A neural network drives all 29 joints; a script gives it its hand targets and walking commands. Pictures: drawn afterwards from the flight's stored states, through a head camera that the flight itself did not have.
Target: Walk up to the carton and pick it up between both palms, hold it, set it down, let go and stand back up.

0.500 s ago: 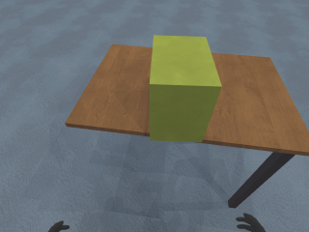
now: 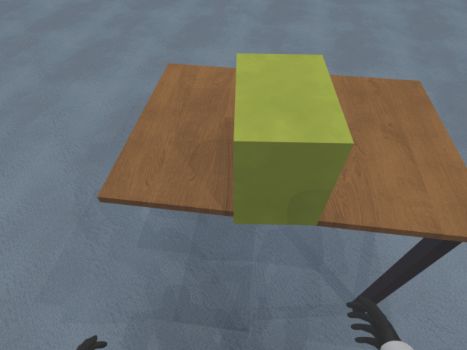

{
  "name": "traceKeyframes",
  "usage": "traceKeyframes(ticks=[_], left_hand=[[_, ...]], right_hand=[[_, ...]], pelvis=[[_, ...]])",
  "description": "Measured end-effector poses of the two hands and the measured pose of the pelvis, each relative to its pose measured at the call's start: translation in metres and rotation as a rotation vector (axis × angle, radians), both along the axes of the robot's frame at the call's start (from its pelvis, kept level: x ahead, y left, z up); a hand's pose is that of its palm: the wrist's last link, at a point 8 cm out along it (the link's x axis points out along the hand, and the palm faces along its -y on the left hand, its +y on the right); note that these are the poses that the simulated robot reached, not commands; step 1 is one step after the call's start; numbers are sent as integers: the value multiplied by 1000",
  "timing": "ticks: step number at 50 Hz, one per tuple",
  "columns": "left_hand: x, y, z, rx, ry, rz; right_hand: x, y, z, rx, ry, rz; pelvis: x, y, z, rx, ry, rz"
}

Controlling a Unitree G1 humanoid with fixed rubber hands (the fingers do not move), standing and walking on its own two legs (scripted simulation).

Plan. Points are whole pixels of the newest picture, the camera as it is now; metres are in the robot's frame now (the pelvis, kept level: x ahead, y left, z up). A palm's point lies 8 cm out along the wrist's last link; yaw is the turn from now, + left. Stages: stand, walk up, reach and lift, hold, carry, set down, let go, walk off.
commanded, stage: walk up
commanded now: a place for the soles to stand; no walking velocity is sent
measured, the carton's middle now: (277, 140) +0.49 -0.09 +0.07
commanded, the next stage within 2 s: reach and lift in 1.26 s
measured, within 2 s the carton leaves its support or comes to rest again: neither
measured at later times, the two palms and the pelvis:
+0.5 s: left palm out of the picture +0.10 +0.27 -0.08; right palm out of the picture +0.13 -0.26 -0.09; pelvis -0.01 +0.00 +0.00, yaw -3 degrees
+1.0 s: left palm out of the picture +0.11 +0.26 -0.08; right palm out of the picture +0.08 -0.27 -0.10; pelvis -0.02 +0.00 +0.00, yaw -7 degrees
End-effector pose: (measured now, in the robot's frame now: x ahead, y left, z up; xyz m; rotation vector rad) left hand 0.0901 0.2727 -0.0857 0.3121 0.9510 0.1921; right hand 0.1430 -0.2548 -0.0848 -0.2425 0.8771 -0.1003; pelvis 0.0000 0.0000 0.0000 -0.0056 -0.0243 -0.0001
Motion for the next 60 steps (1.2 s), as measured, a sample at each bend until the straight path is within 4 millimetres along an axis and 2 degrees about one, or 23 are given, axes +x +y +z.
traceKeyframes(ticks=[5, 14, 21, 26, 31, 38, 46, 50, 60], left_hand=[[6, -2, 1, 7, -5, -11], [8, 7, 1, 25, 3, -13], [12, -7, 3, 11, -13, -36], [9, -5, 3, 15, -9, -46], [11, 0, 3, 18, -5, -57], [15, -11, 6, 8, -26, -84], [20, -6, 9, 16, -36, -112], [24, -10, 9, 11, -49, -120], [25, -16, 9, 13, -42, -156]], right_hand=[[2, -4, -3, -4, 1, 0], [-4, -4, -7, 9, -4, -26], [-14, -8, -9, 15, 19, -41], [-17, -9, -8, 5, 8, -37], [-28, -10, -7, 11, -3, -71], [-43, -14, -10, 13, 29, -89], [-56, -14, -9, 11, 13, -115], [-67, -15, -11, 13, 33, -135], [-76, -20, -12, 7, 31, -149]], pelvis=[[1, -1, -2, 1, -5, -3], [0, 2, -5, 11, -16, -27], [-4, -2, -2, 2, -16, -40], [-7, 0, -3, 8, -22, -52], [-11, 3, -3, 16, -25, -72], [-14, 0, -1, 5, -24, -85], [-19, 5, -2, 15, -29, -110], [-21, 4, -2, 9, -31, -120], [-24, 4, -2, 14, -26, -147]])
